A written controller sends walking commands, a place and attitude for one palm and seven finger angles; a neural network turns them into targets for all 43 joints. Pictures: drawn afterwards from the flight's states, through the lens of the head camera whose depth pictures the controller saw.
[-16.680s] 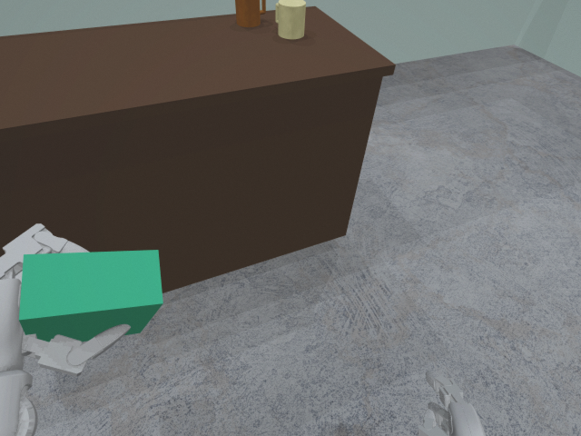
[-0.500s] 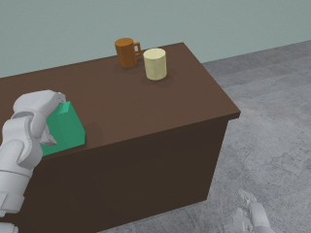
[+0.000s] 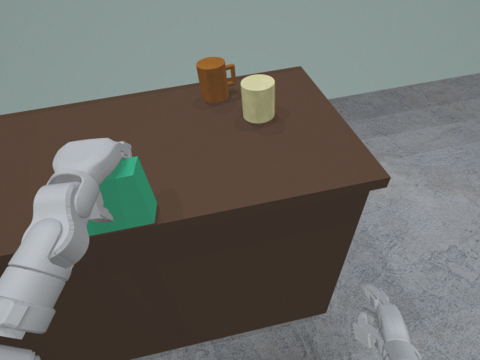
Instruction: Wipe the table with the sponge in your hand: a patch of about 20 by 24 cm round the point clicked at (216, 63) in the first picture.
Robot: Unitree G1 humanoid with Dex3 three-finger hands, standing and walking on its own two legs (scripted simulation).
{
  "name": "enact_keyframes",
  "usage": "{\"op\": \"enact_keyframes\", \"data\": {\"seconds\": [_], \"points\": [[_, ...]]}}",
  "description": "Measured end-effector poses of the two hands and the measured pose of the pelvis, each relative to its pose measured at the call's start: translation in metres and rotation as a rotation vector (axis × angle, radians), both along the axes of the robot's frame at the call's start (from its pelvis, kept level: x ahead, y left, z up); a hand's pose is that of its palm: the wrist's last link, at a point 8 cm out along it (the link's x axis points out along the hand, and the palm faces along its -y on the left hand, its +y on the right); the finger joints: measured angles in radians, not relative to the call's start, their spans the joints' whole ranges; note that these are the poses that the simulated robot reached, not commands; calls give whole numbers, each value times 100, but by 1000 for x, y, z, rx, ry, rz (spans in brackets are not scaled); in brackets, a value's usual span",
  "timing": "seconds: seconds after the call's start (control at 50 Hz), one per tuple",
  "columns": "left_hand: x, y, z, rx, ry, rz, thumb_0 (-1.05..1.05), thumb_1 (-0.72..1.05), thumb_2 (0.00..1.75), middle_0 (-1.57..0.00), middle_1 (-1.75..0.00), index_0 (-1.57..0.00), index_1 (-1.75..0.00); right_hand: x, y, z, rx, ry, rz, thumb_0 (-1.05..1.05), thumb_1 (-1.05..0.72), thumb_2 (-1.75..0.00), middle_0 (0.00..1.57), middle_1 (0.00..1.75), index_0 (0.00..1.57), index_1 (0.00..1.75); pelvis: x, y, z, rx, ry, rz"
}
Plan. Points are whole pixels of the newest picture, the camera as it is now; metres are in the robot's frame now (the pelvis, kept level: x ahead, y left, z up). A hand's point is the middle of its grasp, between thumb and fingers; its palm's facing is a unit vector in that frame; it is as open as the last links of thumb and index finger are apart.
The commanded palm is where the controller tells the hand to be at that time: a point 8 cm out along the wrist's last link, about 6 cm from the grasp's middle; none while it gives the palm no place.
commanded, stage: move the sponge above the wiping area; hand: left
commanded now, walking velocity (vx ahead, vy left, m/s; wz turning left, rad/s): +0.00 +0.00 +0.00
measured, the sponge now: (110, 205) +0.30 +0.29 +0.11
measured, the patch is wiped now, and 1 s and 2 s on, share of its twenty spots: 0.00 0.00 0.00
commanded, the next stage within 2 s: none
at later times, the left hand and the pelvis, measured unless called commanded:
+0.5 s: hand (99, 187) +0.31 +0.29 +0.15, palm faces -0.12 +0.00 -0.99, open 9.9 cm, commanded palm +0.29 +0.31 +0.27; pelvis +0.01 -0.02 +0.00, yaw +0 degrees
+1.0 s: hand (95, 188) +0.30 +0.29 +0.15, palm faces -0.08 +0.00 -1.00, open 9.8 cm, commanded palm +0.29 +0.32 +0.27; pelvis +0.01 -0.01 +0.00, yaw -1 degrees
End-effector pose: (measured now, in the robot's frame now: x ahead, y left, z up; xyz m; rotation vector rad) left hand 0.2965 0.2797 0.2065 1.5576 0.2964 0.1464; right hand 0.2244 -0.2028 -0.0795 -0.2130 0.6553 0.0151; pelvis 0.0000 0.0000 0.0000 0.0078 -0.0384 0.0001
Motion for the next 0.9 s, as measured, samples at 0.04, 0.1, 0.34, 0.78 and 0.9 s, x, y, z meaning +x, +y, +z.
{"op": "enact_keyframes", "data": {"seconds": [0.04,0.1,0.34,0.78,0.9], "points": [[5,-17,7,9,-63,-100,1,-49,101,-80,-138,-76,-137,1,2,3,0,-15,0,1,-91,-90,20,30,20,30,2,-1,0,1,-2,-9],[12,-24,31,27,-203,-130,1,-49,101,-80,-138,-76,-137,0,3,4,17,-12,3,1,-90,-90,20,30,20,30,3,-3,1,1,-4,-22],[1,52,46,22,-117,353,1,-48,101,-80,-139,-75,-138,-16,-29,-16,41,113,-53,1,-90,-90,20,30,20,30,7,-11,2,3,20,-34],[2,55,66,37,-194,329,1,-48,101,-80,-139,-76,-138,-1,-26,-9,50,61,-46,1,-90,-90,20,30,20,30,9,-13,2,1,19,-33],[-11,39,9,-19,44,211,1,-48,101,-80,-139,-76,-138,-3,-25,-8,3,52,-39,1,-91,-90,20,30,20,30,8,-9,0,-1,11,-13]]}}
